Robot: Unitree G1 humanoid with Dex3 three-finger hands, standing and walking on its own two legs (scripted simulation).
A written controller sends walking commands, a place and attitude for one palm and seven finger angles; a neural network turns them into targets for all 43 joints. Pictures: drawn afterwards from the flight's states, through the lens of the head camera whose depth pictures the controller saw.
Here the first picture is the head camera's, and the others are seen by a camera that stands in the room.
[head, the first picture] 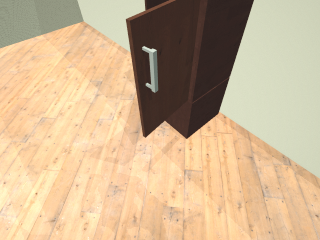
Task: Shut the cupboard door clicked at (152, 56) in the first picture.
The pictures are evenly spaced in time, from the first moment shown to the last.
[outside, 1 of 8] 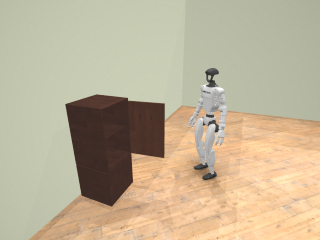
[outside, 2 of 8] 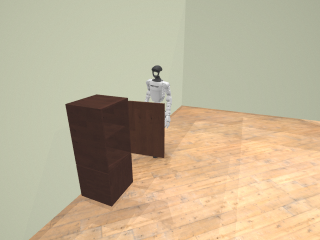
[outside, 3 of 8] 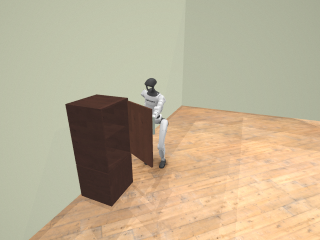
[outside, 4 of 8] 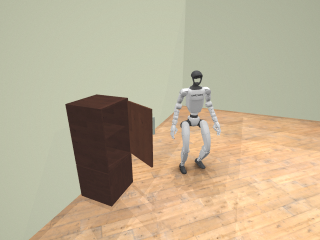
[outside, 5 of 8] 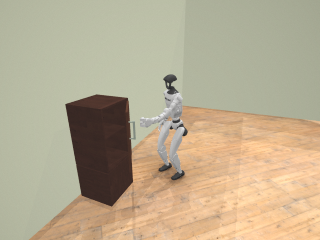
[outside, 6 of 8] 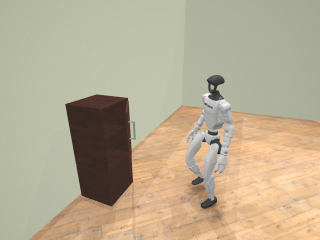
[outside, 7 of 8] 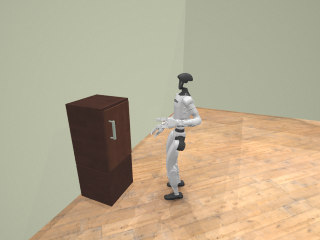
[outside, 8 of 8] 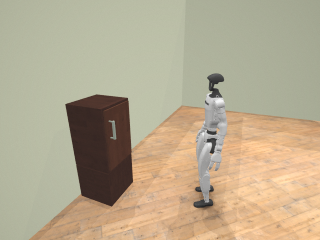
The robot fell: no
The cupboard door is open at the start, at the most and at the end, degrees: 97 97 0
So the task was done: yes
